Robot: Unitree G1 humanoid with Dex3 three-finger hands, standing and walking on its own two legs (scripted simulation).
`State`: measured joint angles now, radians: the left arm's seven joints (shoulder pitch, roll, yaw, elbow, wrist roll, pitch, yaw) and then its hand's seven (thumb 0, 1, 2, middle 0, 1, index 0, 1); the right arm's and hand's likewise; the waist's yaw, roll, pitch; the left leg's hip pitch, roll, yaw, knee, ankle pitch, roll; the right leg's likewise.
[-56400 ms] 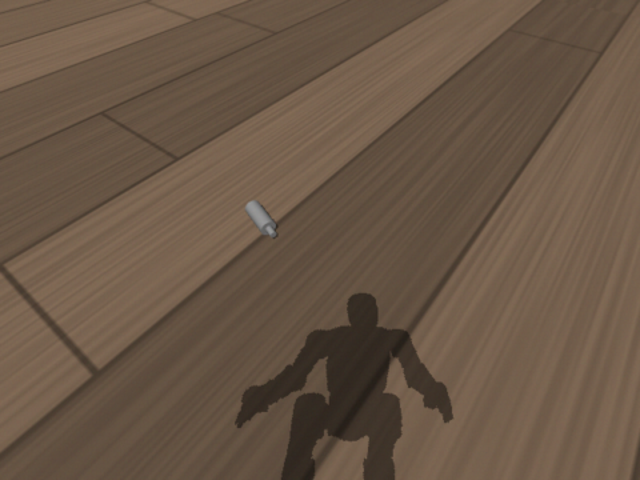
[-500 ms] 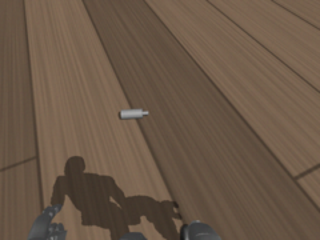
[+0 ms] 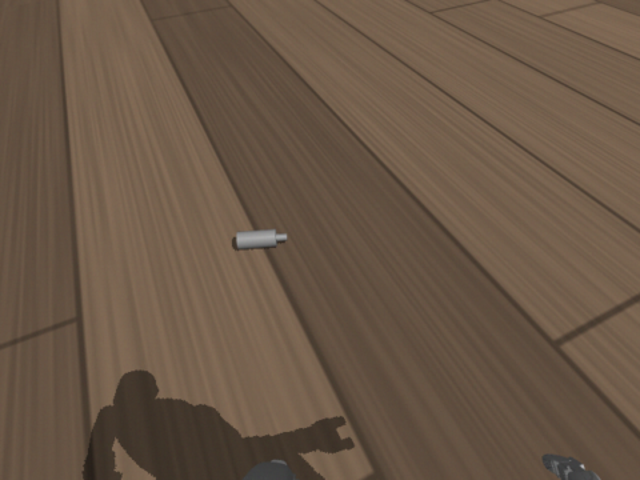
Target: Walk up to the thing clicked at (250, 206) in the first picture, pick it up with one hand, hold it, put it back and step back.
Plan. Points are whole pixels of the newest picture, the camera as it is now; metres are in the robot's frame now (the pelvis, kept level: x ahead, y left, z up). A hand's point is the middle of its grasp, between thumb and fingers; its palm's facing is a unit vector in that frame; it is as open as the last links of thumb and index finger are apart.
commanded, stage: step back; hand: left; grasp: from above
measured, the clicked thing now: (262, 238) +1.09 +0.32 -0.72
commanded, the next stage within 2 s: stand in 0.90 s
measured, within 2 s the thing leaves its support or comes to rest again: neither
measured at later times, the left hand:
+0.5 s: hand out of the picture +0.08 +0.28 -0.14, palm faces +0.07 -0.91 -0.40, open 7.4 cm
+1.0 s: hand out of the picture +0.12 +0.29 -0.15, palm faces +0.12 -0.93 -0.34, open 7.4 cm
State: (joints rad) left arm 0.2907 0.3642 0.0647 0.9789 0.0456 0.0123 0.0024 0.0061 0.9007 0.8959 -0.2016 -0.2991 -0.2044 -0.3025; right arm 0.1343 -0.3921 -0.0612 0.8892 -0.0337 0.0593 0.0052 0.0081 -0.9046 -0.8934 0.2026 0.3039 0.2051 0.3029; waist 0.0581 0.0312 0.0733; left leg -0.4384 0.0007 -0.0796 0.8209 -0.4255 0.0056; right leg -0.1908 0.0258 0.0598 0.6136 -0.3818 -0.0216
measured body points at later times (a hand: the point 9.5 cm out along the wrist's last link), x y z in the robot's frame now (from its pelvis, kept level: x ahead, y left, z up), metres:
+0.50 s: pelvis +0.00 +0.00 +0.00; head +0.02 +0.00 +0.45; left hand +0.08 +0.33 -0.11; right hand +0.07 -0.32 -0.12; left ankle -0.01 +0.14 -0.73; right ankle +0.06 -0.12 -0.73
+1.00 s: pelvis +0.05 +0.02 +0.01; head +0.07 +0.03 +0.46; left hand +0.11 +0.33 -0.12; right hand +0.17 -0.26 -0.11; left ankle +0.02 +0.14 -0.73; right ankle +0.06 -0.12 -0.73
